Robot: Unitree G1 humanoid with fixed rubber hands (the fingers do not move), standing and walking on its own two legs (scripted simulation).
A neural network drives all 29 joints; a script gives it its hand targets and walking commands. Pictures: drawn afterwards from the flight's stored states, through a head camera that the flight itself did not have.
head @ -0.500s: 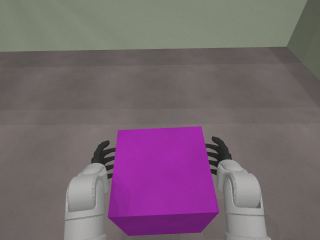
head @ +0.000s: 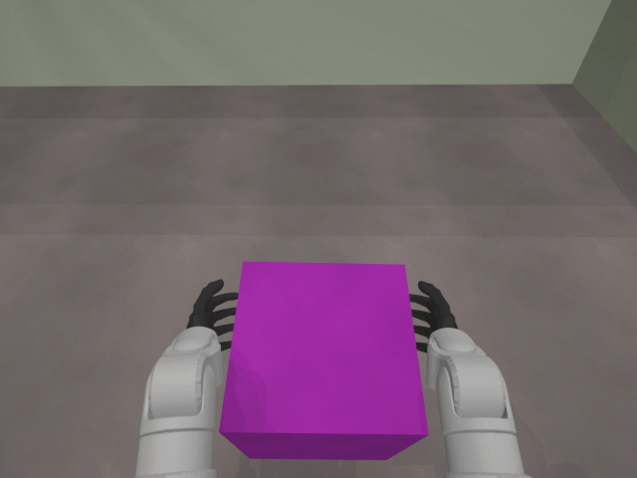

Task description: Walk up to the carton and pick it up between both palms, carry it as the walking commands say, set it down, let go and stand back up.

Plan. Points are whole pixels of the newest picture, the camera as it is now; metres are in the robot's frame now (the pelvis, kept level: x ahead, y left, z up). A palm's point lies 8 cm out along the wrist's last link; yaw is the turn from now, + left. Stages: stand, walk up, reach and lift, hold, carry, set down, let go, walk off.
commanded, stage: carry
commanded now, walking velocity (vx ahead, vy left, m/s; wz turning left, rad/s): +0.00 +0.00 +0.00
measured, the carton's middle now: (320, 369) +0.28 +0.01 -0.05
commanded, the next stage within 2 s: hold in 1.04 s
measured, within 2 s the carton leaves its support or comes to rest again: neither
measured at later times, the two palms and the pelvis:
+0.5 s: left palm (195, 355) +0.27 +0.17 +0.02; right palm (427, 364) +0.26 -0.13 +0.01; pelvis +0.00 +0.02 +0.00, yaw -1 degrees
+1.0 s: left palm (186, 357) +0.27 +0.18 +0.02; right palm (419, 366) +0.26 -0.12 +0.01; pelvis -0.01 +0.03 +0.00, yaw -1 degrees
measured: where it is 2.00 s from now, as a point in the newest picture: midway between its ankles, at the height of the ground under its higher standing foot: outside the picture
